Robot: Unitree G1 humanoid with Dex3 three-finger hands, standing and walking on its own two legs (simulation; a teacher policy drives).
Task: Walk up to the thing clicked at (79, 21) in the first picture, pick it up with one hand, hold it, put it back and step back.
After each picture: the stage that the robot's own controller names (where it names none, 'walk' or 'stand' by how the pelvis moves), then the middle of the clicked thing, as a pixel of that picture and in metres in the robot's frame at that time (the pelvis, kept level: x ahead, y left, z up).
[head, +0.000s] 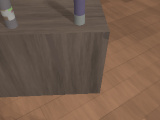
stand; (79, 4) +0.94 +0.03 +0.05
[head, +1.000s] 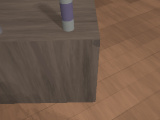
walk; (66, 9) +0.84 +0.14 +0.07
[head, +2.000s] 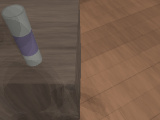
stand; (25, 39) +0.49 +0.26 +0.06
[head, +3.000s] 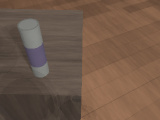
stand; (35, 51) +0.49 +0.21 +0.06
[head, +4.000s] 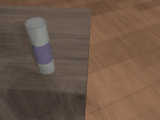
stand; (42, 49) +0.50 +0.19 +0.05
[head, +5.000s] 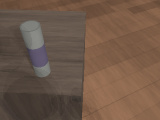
stand; (37, 51) +0.50 +0.21 +0.05
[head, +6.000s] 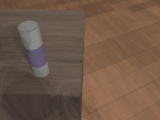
stand; (35, 52) +0.49 +0.21 +0.05
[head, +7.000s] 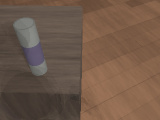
rise first; (33, 50) +0.49 +0.22 +0.05
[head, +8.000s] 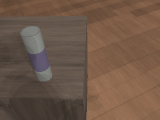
rise first; (38, 56) +0.48 +0.23 +0.05
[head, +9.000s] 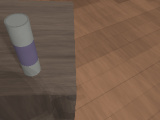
go down; (25, 49) +0.48 +0.20 +0.06
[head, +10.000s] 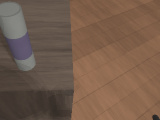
go down; (18, 41) +0.48 +0.21 +0.08
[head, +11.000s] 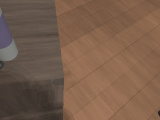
close in; out of the picture +0.49 +0.23 +0.12
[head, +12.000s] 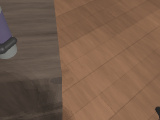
close; out of the picture +0.49 +0.22 +0.12
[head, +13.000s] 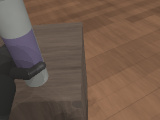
lift; (23, 45) +0.32 +0.16 +0.27
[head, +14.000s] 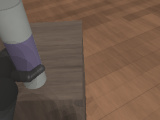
hold; (23, 50) +0.33 +0.17 +0.24
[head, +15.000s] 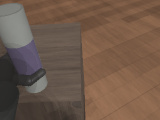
hold; (24, 54) +0.33 +0.17 +0.23
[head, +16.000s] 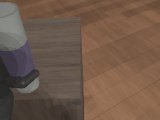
hold; (17, 55) +0.32 +0.19 +0.22
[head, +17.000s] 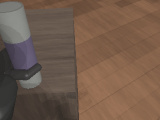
crouch; (21, 50) +0.38 +0.18 +0.18
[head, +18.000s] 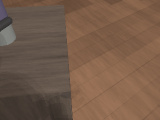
lower; out of the picture +0.48 +0.24 +0.27
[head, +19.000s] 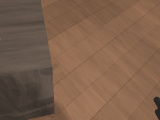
lower; out of the picture +0.53 +0.23 +0.14
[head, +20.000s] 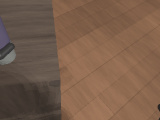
lower; out of the picture +0.48 +0.23 +0.12
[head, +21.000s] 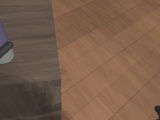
lower; out of the picture +0.49 +0.23 +0.12
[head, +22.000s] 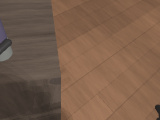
lower; out of the picture +0.49 +0.23 +0.13
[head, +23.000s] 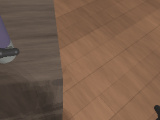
open; out of the picture +0.48 +0.23 +0.12
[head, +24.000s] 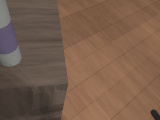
sink last; (0, 32) +0.47 +0.22 +0.11
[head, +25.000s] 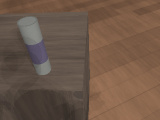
sink last; (36, 48) +0.50 +0.23 +0.09
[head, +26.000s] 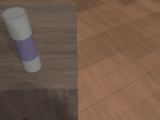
stand; (25, 43) +0.48 +0.23 +0.10
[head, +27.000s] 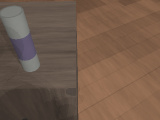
stand; (23, 43) +0.48 +0.24 +0.11
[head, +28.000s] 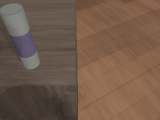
stand; (23, 40) +0.49 +0.23 +0.11
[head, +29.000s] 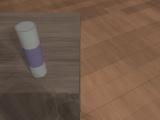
stand; (33, 52) +0.50 +0.22 +0.05
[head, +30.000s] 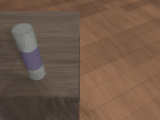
stand; (31, 54) +0.48 +0.23 +0.05
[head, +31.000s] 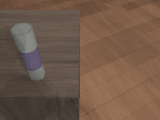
stand; (30, 55) +0.48 +0.22 +0.05
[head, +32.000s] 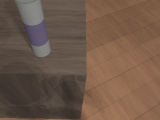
walk; (36, 28) +0.52 +0.18 +0.07
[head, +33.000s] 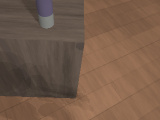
walk; (44, 1) +0.70 +0.20 +0.06
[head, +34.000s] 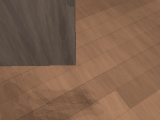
walk; out of the picture +0.99 +0.29 +0.08
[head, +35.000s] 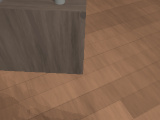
stand; out of the picture +1.08 +0.19 +0.06
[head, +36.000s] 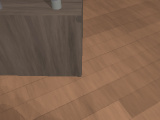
stand; out of the picture +1.12 +0.21 +0.04
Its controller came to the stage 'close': yes
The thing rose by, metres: 0.23
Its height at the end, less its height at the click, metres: +0.00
